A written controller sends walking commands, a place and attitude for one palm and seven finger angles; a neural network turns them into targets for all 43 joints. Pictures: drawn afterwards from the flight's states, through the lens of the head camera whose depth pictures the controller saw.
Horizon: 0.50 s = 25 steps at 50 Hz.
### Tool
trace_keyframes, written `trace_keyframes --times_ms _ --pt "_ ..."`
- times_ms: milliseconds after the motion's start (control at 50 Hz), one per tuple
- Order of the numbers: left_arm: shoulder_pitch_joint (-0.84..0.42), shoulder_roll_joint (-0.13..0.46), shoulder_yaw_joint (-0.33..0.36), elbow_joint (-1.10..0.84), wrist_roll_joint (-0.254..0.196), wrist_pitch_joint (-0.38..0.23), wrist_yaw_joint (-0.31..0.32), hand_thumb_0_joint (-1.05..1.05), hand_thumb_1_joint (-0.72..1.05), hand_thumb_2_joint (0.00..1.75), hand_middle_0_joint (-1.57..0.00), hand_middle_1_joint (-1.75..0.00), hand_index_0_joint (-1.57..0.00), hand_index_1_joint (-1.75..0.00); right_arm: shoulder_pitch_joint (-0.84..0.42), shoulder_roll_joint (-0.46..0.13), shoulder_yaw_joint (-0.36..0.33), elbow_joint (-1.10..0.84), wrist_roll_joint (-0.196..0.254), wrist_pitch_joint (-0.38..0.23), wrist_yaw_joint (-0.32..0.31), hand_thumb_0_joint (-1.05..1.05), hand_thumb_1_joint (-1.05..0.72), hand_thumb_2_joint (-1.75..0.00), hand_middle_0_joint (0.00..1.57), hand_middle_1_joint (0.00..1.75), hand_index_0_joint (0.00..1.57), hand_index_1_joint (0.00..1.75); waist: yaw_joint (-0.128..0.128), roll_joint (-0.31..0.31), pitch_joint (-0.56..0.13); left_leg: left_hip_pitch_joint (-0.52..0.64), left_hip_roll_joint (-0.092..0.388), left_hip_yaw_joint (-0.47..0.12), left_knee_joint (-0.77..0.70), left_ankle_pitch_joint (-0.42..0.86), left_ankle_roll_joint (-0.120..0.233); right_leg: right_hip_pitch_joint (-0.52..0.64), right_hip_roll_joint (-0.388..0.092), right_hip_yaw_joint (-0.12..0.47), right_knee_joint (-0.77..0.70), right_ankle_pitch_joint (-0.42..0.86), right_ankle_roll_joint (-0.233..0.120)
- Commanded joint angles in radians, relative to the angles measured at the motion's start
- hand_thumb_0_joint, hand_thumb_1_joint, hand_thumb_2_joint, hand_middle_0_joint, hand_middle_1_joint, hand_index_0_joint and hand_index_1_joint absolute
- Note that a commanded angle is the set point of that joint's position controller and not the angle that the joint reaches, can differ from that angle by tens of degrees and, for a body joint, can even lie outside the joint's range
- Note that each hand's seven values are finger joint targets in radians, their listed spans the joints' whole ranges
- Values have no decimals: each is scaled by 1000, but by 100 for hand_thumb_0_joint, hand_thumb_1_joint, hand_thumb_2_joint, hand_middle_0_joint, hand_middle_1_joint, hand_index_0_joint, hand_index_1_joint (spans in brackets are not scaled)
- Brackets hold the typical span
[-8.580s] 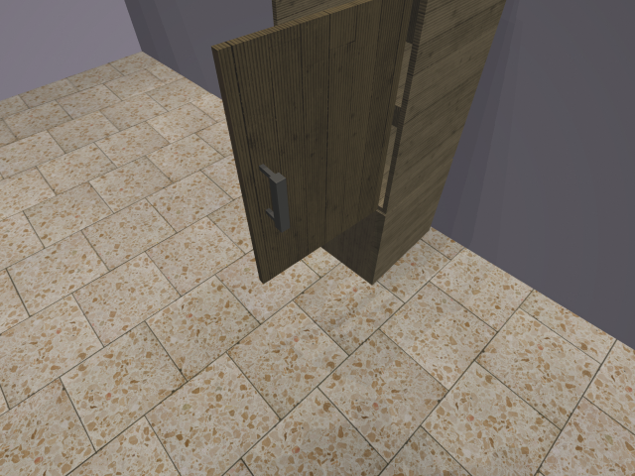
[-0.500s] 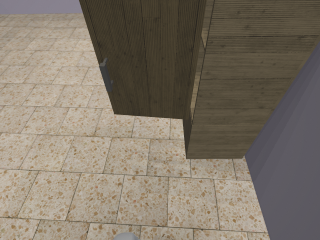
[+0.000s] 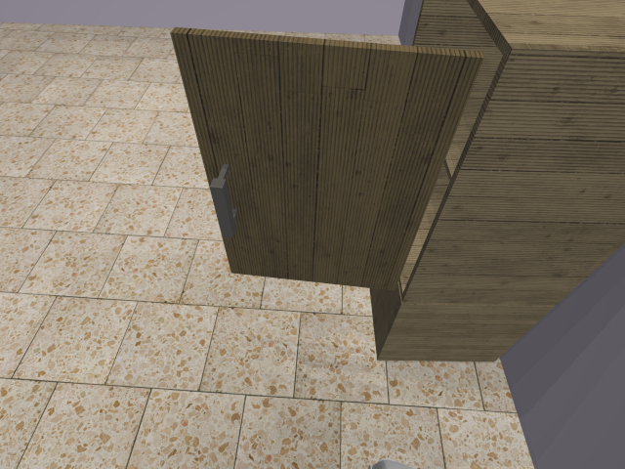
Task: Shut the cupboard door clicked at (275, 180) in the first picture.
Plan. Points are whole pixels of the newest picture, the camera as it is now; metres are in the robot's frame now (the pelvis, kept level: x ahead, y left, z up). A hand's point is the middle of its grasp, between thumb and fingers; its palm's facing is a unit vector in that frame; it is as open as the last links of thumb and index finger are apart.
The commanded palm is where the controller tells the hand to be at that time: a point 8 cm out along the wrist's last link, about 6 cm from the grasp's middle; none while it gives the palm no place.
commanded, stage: come to a stop and stand still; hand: left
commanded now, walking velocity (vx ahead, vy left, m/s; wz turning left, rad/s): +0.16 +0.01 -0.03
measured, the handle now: (226, 201) +0.56 +0.21 -0.05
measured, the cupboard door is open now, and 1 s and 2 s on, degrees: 84 84 84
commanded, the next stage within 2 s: look again from close up in 1.02 s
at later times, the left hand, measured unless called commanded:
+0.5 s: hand (206, 455) +0.16 +0.17 -0.18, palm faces +0.04 -0.98 -0.21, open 7.4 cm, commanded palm none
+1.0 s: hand out of the picture +0.08 +0.17 -0.17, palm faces +0.02 -0.97 -0.26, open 7.4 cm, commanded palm none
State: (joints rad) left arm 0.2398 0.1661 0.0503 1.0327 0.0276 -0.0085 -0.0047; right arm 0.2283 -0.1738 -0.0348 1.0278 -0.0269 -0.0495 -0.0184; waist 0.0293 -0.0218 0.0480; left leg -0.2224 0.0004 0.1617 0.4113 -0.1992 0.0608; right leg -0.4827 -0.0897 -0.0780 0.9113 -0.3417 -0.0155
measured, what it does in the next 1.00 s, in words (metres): steps on the spot: right foot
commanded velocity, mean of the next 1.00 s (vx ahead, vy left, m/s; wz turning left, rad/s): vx -0.10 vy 0.00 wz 0.00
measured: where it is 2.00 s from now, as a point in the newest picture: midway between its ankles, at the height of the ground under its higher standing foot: outside the picture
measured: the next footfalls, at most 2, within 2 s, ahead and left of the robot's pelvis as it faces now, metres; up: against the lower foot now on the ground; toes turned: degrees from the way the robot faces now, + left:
right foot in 0.12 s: +0.10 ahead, -0.13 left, +0.00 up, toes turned -1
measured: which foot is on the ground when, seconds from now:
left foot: down 0.00-1.00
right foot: up 0.00-0.10, down 0.12-1.00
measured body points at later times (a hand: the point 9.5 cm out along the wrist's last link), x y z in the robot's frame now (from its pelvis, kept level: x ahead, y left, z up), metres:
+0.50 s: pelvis +0.08 -0.01 +0.00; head +0.12 +0.00 +0.44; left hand +0.16 +0.23 -0.16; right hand +0.09 -0.24 -0.16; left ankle +0.02 +0.09 -0.74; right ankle +0.06 -0.13 -0.71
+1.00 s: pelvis +0.05 -0.03 +0.00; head +0.04 -0.04 +0.45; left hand +0.08 +0.22 -0.15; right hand +0.14 -0.27 -0.14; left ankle +0.07 +0.08 -0.74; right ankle +0.06 -0.13 -0.74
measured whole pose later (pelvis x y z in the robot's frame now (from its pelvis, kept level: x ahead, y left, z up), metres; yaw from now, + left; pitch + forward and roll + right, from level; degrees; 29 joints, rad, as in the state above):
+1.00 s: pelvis +0.05 -0.03 +0.00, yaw +0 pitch -2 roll +0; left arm 0.28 0.22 -0.01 0.99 0.02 0.00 0.02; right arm 0.18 -0.23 -0.01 0.95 -0.02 0.00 0.00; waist 0.01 0.01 0.01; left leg -0.23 0.00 0.06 0.47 -0.22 0.02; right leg -0.22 0.01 -0.03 0.48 -0.24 -0.03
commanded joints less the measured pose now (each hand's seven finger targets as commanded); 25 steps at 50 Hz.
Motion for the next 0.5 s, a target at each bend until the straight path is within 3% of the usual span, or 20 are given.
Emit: trace_keyframes --times_ms 0,40,60,80,100,120,140,160,200,240,280,300,320,340,360,380,400,440,480 --pt "15 30 2 -60 1 -16 -5 0 90 90 -20 -30 -20 -30 84 -119 -18 -15 -2 -5 0 0 -90 -90 20 30 20 30 -24 109 5 -58 268 -201 -194 -1 120 143 11 -6 -209 23 4" --pt "50 39 1 -47 1 -18 -4 0 90 90 -20 -30 -20 -30 76 -123 -17 -6 -1 2 1 0 -90 -90 20 30 20 30 -2 102 -30 -39 227 -170 -125 0 85 240 49 -36 -316 85 6" --pt "67 53 0 -34 0 -21 2 0 90 90 -20 -30 -20 -30 69 -107 -10 -1 5 4 -2 0 -90 -90 20 30 20 30 10 71 -29 -62 196 -144 -64 41 52 308 48 -20 -399 144 4" --pt "95 86 2 -21 -3 -29 10 0 90 90 -20 -30 -20 -30 74 -78 -1 2 10 3 -3 0 -90 -90 20 30 20 30 21 3 -38 -97 136 -103 19 52 -2 387 -10 72 -478 287 -8" --pt "106 134 1 -10 -4 -38 21 0 90 90 -20 -30 -20 -30 92 -38 10 -1 16 5 -2 0 -90 -90 20 30 20 30 7 -105 -24 -176 69 -70 62 -39 -56 436 -141 218 -518 555 -52" --pt "89 181 -5 -7 -12 -35 23 0 90 90 -20 -30 -20 -30 139 -43 14 13 18 13 -1 0 -90 -90 20 30 20 30 -27 -96 -34 -105 40 -72 69 -134 -82 382 -243 251 -523 701 -106" --pt "62 172 -5 -4 -20 -42 28 0 90 90 -20 -30 -20 -30 159 -40 15 40 17 27 -5 0 -90 -90 20 30 20 30 -39 -195 -106 -26 48 -84 88 -128 -91 377 -222 244 -509 839 -131" --pt "34 167 -8 -6 -24 -40 35 0 90 90 -20 -30 -20 -30 158 -55 10 50 21 36 -7 0 -90 -90 20 30 20 30 -37 -241 -119 -24 53 -90 106 -156 -94 406 -207 203 -488 970 -128" --pt "21 169 -4 -6 -25 -26 48 0 90 90 -20 -30 -20 -30 157 -58 4 58 29 50 -14 0 -90 -90 20 30 20 30 -33 -188 -138 -46 60 -91 93 -123 -101 476 -196 166 -427 1134 -127" --pt "27 185 13 -10 -25 -10 55 0 90 90 -20 -30 -20 -30 147 -71 -3 56 27 59 -18 0 -90 -90 20 30 20 30 -20 -85 -153 -47 67 -86 70 27 -107 507 -191 166 -366 1162 -120" --pt "21 190 23 -21 -25 4 56 0 90 90 -20 -30 -20 -30 142 -88 -14 45 22 67 -25 0 -90 -90 20 30 20 30 -15 -12 -158 23 89 -82 83 306 -101 444 -159 135 -325 1079 -99" --pt "5 177 23 -29 -25 9 55 0 90 90 -20 -30 -20 -30 140 -91 -19 39 19 70 -28 0 -90 -90 20 30 20 30 -21 64 -156 89 117 -94 74 476 -88 378 -124 106 -303 973 -79" --pt "-24 164 19 -48 -26 15 52 0 90 90 -20 -30 -20 -30 146 -108 -26 31 17 75 -30 0 -90 -90 20 30 20 30 -34 127 -145 143 168 -131 72 682 -63 291 -74 66 -268 784 -45" --pt "-61 143 14 -72 -25 21 51 0 90 90 -20 -30 -20 -30 154 -124 -32 25 12 77 -32 0 -90 -90 20 30 20 30 -45 180 -119 169 238 -188 33 835 -14 206 -9 26 -212 407 -17" --pt "-99 113 13 -92 -22 32 49 0 90 90 -20 -30 -20 -30 152 -140 -34 17 7 75 -34 0 -90 -90 20 30 20 30 -58 205 -76 161 304 -255 -14 930 58 126 62 20 -105 -40 1" --pt "-121 100 15 -102 -20 45 46 0 90 90 -20 -30 -20 -30 136 -147 -36 9 -1 73 -39 0 -90 -90 20 30 20 30 -59 185 -39 151 330 -274 -28 913 111 68 82 65 -11 -198 1" --pt "-120 89 15 -108 -18 48 45 0 90 90 -20 -30 -20 -30 114 -138 -32 1 -7 71 -42 0 -90 -90 20 30 20 30 -46 146 -17 151 331 -264 -8 893 132 45 83 84 11 -207 -3" --pt "-112 80 17 -108 -16 48 40 0 90 90 -20 -30 -20 -30 69 -147 -33 -16 -9 67 -40 0 -90 -90 20 30 20 30 -38 199 -22 160 294 -223 10 853 114 66 83 74 -36 -159 1" --pt "-83 76 14 -102 -18 45 36 0 90 90 -20 -30 -20 -30 48 -159 -38 -24 -6 65 -37 0 -90 -90 20 30 20 30 -34 206 -48 173 274 -203 16 774 94 123 83 47 -145 -93 3"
